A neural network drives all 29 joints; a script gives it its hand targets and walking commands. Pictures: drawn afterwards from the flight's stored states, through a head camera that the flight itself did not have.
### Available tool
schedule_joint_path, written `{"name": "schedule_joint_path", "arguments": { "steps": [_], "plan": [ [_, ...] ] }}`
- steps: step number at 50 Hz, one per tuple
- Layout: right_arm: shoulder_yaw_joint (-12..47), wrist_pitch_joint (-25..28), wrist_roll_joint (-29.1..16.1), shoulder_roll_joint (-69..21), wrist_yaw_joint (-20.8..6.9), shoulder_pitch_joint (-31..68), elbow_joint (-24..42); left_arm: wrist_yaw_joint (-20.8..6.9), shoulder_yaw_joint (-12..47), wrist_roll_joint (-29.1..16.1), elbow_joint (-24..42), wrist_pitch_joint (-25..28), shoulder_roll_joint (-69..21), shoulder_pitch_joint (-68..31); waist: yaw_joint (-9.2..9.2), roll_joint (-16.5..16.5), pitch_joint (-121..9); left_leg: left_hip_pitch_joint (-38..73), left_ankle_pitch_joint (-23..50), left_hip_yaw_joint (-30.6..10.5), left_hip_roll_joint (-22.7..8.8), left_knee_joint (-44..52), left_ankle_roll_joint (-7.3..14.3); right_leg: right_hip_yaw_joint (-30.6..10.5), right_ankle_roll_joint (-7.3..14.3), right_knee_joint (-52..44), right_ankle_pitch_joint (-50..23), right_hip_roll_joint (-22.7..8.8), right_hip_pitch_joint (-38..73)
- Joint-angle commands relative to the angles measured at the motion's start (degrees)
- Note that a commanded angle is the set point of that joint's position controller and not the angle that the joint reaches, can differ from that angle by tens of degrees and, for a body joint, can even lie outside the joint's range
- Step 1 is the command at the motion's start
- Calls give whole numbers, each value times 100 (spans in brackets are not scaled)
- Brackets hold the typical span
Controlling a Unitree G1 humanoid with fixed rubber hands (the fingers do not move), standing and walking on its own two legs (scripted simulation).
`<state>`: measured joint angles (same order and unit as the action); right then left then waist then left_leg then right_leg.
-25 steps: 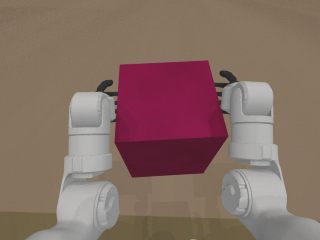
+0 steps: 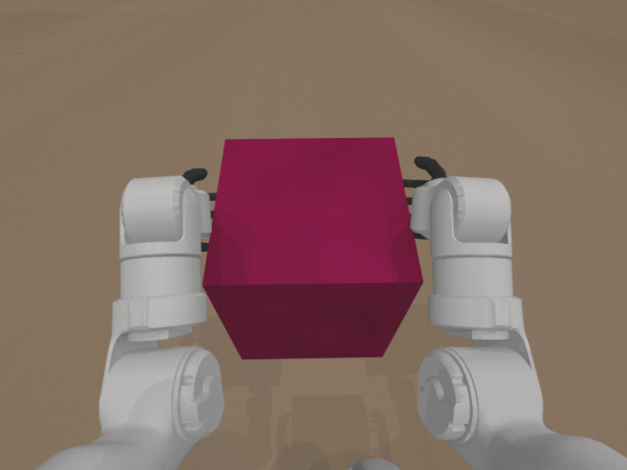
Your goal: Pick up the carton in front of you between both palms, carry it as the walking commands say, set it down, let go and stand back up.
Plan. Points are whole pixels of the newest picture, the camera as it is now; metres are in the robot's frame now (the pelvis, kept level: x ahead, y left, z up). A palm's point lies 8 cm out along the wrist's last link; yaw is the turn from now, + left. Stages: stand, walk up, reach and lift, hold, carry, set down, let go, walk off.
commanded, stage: carry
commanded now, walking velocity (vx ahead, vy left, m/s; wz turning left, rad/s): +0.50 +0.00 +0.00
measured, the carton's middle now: (311, 258) +0.39 -0.02 +0.05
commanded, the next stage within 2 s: none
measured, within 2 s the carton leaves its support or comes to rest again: neither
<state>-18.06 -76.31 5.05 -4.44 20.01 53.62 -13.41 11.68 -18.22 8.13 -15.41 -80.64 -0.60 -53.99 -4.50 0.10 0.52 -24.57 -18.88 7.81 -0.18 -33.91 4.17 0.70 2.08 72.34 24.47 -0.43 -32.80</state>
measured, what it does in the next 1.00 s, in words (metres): walks ahead: right foot, then left foot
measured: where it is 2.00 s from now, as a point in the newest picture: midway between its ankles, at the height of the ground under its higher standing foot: (291, 204)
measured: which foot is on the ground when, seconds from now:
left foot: down 0.00-0.24, up 0.26-0.66, down 0.68-1.00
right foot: up 0.00-0.20, down 0.22-0.70, up 0.72-1.00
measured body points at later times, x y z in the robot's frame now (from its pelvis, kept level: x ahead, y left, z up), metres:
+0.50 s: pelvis +0.31 -0.04 +0.03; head +0.34 -0.06 +0.47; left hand +0.67 +0.12 +0.14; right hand +0.71 -0.17 +0.14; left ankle +0.38 +0.10 -0.66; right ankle +0.27 -0.12 -0.72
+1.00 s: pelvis +0.62 -0.01 +0.03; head +0.64 +0.00 +0.48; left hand +0.93 +0.13 +0.09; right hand +0.93 -0.16 +0.11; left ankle +0.57 +0.07 -0.72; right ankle +0.74 -0.16 -0.68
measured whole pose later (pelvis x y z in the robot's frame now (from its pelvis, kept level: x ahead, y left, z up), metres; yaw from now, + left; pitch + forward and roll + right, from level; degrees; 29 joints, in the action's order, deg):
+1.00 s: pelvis +0.62 -0.01 +0.03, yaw -1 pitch +4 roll -1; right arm -9.0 -67.8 7.1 -10.4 14.2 20.7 9.0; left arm 14.6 -7.2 7.7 11.4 -72.3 -9.5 -18.0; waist -0.5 0.6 -2.5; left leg -7.0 -13.4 10.2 -0.9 -16.1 2.8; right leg 5.8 -2.1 37.7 10.1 -4.8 -33.8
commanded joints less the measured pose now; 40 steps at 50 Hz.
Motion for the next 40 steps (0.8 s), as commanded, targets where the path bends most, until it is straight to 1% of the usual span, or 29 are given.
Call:
{"name": "schedule_joint_path", "arguments": {
  "steps": [1, 3, 4, 5, 8, 9, 10, 11, 12, 13, 14, 15, 16, 17, 19, 22, 24, 27, 29, 31, 32, 33, 34, 35, 36, 37, 38, 39, 40],
  "plan": [
    [2817, -99, -3027, -6673, -2828, 4987, 422, -1626, 2616, -2780, 1226, 487, -6302, -5294, 83, -524, -3250, 3364, 1878, -2240, -1540, 959, 817, -101, 21, -724, 15, -171, -1137],
    [2805, -156, -3022, -6636, -2818, 4959, 429, -1489, 2694, -2684, 1487, 475, -6148, -5352, 35, -679, -3241, 3284, 1674, -1847, -1493, 1094, 893, 38, -26, -1723, 30, -174, -984],
    [2797, -183, -2991, -6588, -2803, 4888, 412, -1434, 2730, -2626, 1560, 451, -6064, -5350, 29, -835, -3231, 3115, 1600, -1638, -1432, 1134, 837, 107, -32, -2211, -263, -187, -709],
    [2788, -214, -2945, -6535, -2790, 4759, 334, -1394, 2769, -2581, 1563, 418, -6000, -5310, 47, -960, -3207, 2951, 1683, -1407, -1354, 1124, 729, 208, -38, -2643, -652, -151, -389],
    [2749, -257, -2755, -6370, -2769, 4379, -26, -1398, 2874, -2515, 1332, 327, -5920, -5068, 86, -1006, -3077, 2571, 1875, -915, -1236, 989, 406, 616, 20, -3773, -1363, 80, 601],
    [2733, -256, -2683, -6337, -2767, 4265, -153, -1439, 2899, -2539, 1210, 305, -5958, -5011, 176, -1004, -3070, 2436, 2148, -798, -1212, 768, 314, 729, 65, -4066, -1574, 147, 1053],
    [2725, -246, -2612, -6329, -2764, 4175, -275, -1496, 2902, -2580, 1066, 293, -6028, -4933, 383, -908, -3194, 2155, 2634, -545, -1120, 204, 187, 872, 123, -4497, -1885, 206, 1886],
    [2709, -228, -2547, -6359, -2768, 4066, -404, -1568, 2876, -2638, 912, 295, -6049, -4847, 557, -583, -3353, 1611, 2978, -319, -890, -664, 53, 832, 200, -4723, -1835, 169, 2893],
    [2693, -242, -2540, -6280, -2778, 4017, -562, -1649, 2827, -2645, 667, 304, -6083, -4626, 754, -66, -3461, 758, 2064, -192, -618, -1582, -195, -236, 403, -4786, -1933, -692, 3840],
    [2616, -241, -2504, -6368, -2792, 3921, -732, -1711, 2703, -2627, 484, 322, -5984, -4554, 603, 1405, -3613, -787, -536, -248, 10, -2753, -406, -2563, 894, -4855, -3054, -2016, 4898],
    [2544, -221, -2464, -6347, -2783, 4064, -738, -1751, 2631, -2593, 320, 343, -6086, -4524, 780, 1741, -3569, -1843, -1329, -618, 276, -3607, -398, -3062, 1344, -4832, -3528, -2139, 5503],
    [2562, -204, -2429, -6432, -2775, 4042, -865, -1798, 2565, -2617, 294, 367, -6101, -4454, 850, 1349, -3481, -2303, -1284, -778, 74, -3934, -326, -2715, 1333, -4615, -3944, -2075, 5658],
    [2523, -153, -2399, -6508, -2778, 3939, -901, -1854, 2526, -2687, 334, 405, -6208, -4420, 904, 759, -3324, -2417, -951, -845, -44, -3825, -334, -2365, 1227, -4645, -3964, -1963, 5410],
    [2459, -97, -2377, -6576, -2786, 3817, -937, -1903, 2500, -2757, 402, 454, -6312, -4498, 855, 381, -3184, -2359, -621, -881, -178, -3471, -386, -2047, 1031, -4770, -3808, -1841, 5114],
    [2459, 45, -2392, -6736, -2779, 3803, -800, -1980, 2516, -2889, 608, 560, -6588, -4786, 783, 572, -3093, -2031, -319, -778, -245, -2791, -468, -1529, 804, -4992, -3946, -1685, 4784],
    [2586, 231, -2428, -6851, -2671, 3903, -407, -2040, 2638, -3038, 766, 674, -6879, -4941, 715, 773, -3043, -1833, -43, -541, -164, -2072, -512, -1025, 806, -5220, -3875, -1530, 4608],
    [2683, 310, -2387, -6905, -2599, 3764, -235, -2060, 2681, -3008, 681, 724, -6980, -4644, 707, 850, -2933, -1770, 422, -424, -214, -1400, -519, -646, 770, -5257, -3923, -1391, 4588],
    [2922, 381, -2331, -7011, -2581, 3314, -42, -2086, 2771, -2837, 623, 790, -7038, -3913, 730, 919, -2783, -1276, 1271, -111, -108, -372, -481, -146, 613, -5225, -4609, -1236, 4527],
    [3109, 401, -2321, -7094, -2631, 2983, 124, -2082, 2904, -2726, 767, 826, -7039, -3482, 718, 930, -2656, -809, 1794, 82, -17, 350, -412, 178, 458, -5138, -5002, -1136, 4486],
    [3279, 401, -2324, -7152, -2702, 2602, 281, -2055, 3079, -2616, 1015, 854, -7030, -3029, 628, 972, -2739, 109, 2226, 342, 181, 1060, -308, 454, 247, -4695, -5807, -1035, 4404],
    [3340, 407, -2299, -7192, -2741, 2303, 277, -2041, 3179, -2560, 1160, 861, -7013, -2792, 540, 889, -2962, 1097, 2453, 560, 311, 1456, -250, 735, 76, -4052, -5896, -896, 4110],
    [3382, 419, -2262, -7194, -2792, 1987, 260, -2035, 3309, -2500, 1283, 867, -6973, -2549, 465, 700, -3219, 2297, 2393, 452, 115, 1344, -202, 796, -60, -3385, -5191, -760, 3389],
    [3385, 423, -2224, -7165, -2852, 1676, 275, -2043, 3451, -2452, 1402, 872, -6929, -2354, 374, 138, -3604, 3596, 2519, -835, -999, 995, -63, 668, -191, -2344, -3118, -688, 2237],
    [3438, 478, -2034, -6948, -2852, 1472, 244, -2076, 3538, -2513, 1415, 864, -7249, -2316, 418, -1223, -4115, 5212, 2764, -3096, -2332, 885, 935, 332, -339, -1081, -550, -28, 284],
    [3432, 514, -1995, -6979, -2865, 1069, 217, -2090, 3635, -2496, 1639, 886, -7089, -2163, 340, -1430, -3986, 5333, 2429, -3678, -2446, 1301, 1228, 61, -312, -224, 500, 210, -702],
    [3475, 557, -1971, -6994, -2883, 889, 516, -2088, 3842, -2541, 1813, 923, -7208, -2100, 343, -1156, -3709, 5083, 2620, -3181, -2253, 1340, 1096, -90, -210, -42, 382, -32, -1026],
    [3583, 591, -1984, -7044, -2893, 770, 847, -2092, 3992, -2591, 1998, 985, -7315, -1954, 349, -608, -3567, 4756, 2920, -2723, -2108, 1365, 887, -150, -186, -340, 58, -264, -1004],
    [3727, 634, -2009, -7090, -2895, 747, 1217, -2092, 4128, -2640, 2229, 1061, -7362, -1789, 356, -399, -3305, 4303, 3160, -2278, -1999, 1486, 693, -130, -223, -827, -233, -442, -872],
    [3898, 672, -2046, -7130, -2898, 680, 1511, -2080, 4273, -2659, 2442, 1129, -7374, -1590, 366, -424, -3230, 4023, 3049, -1939, -1900, 1651, 565, -92, -279, -1325, -334, -507, -629]
  ]
}}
